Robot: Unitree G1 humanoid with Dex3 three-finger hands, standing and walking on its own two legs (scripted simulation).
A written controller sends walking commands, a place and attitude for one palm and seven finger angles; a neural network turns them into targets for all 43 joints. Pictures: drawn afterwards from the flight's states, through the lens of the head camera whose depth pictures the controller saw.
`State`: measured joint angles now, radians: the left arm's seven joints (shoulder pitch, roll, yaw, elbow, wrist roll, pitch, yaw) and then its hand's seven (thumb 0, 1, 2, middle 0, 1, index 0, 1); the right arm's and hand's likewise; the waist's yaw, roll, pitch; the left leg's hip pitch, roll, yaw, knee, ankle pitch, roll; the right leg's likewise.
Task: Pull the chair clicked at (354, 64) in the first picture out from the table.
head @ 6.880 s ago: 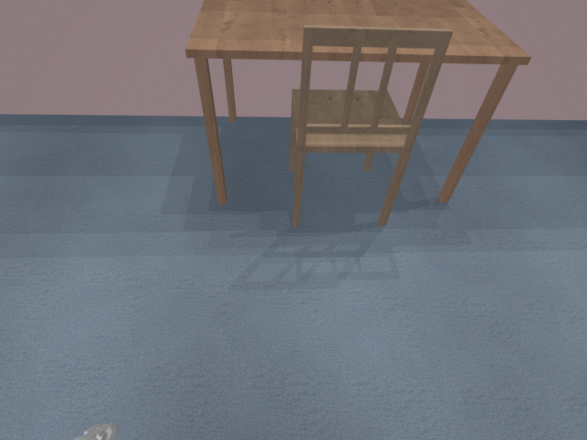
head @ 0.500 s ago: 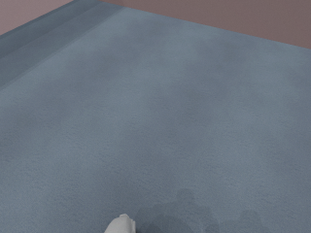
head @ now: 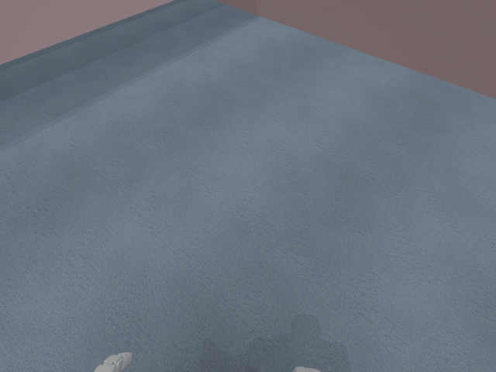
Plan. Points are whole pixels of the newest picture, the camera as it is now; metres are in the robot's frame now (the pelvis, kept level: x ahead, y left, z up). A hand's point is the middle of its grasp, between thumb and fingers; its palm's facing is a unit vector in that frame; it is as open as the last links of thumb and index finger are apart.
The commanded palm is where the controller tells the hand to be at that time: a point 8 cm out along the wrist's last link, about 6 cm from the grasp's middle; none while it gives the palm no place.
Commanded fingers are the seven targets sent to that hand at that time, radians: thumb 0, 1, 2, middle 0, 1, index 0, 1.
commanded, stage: turn to face it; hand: left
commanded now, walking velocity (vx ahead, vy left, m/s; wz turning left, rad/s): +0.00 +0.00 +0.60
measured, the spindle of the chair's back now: out of the picture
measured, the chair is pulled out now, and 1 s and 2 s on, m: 0.00 0.00 0.00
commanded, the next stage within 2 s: none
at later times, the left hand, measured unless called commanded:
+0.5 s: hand out of the picture -0.03 +0.12 -0.14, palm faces +0.38 -0.88 -0.28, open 7.4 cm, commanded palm none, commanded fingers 0.00 0.90 0.90 -0.20 -0.30 -0.20 -0.30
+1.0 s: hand out of the picture -0.09 +0.20 -0.16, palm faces +0.64 -0.73 -0.25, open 7.4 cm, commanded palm none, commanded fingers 0.00 0.90 0.90 -0.20 -0.30 -0.20 -0.30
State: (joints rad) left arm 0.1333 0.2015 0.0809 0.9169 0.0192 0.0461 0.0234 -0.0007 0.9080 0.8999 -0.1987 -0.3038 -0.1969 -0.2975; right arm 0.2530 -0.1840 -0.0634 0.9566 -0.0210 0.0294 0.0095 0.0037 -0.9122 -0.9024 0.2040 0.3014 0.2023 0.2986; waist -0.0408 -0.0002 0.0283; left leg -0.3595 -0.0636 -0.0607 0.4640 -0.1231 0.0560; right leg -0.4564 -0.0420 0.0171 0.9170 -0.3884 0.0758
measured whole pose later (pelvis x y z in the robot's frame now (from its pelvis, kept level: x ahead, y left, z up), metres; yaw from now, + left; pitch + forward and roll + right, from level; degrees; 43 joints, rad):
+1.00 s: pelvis -0.03 -0.04 +0.00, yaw +38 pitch +0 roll -1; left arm 0.16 0.27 0.07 0.88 0.02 0.06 0.01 0.00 0.91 0.90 -0.20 -0.30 -0.20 -0.30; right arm 0.16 -0.21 -0.04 0.89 -0.01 0.03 0.01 0.00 -0.91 -0.90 0.20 0.30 0.20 0.30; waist 0.01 -0.03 0.06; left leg -0.24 -0.03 -0.03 0.48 -0.25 0.04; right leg -0.49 -0.10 0.00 1.06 -0.39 0.12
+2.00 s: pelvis -0.05 -0.07 +0.01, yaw +75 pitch +0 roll -2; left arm 0.18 0.27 0.07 0.90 0.02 0.06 0.01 0.00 0.91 0.90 -0.20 -0.30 -0.20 -0.30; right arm 0.17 -0.21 -0.03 0.89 -0.01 0.03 0.01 0.00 -0.91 -0.90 0.20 0.30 0.20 0.30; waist 0.01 -0.03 0.06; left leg -0.23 -0.04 -0.05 0.46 -0.23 0.05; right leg -0.49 -0.10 0.00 1.08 -0.36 0.11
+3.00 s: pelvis -0.04 -0.09 +0.00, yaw +112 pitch +0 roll -2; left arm 0.18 0.28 0.07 0.89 0.02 0.06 0.01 0.00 0.91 0.90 -0.20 -0.30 -0.20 -0.30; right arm 0.16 -0.21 -0.03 0.89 -0.01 0.02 0.01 0.00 -0.91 -0.90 0.20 0.30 0.20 0.30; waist 0.01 -0.03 0.06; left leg -0.24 -0.05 -0.05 0.47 -0.23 0.05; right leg -0.50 -0.11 0.00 1.12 -0.37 0.11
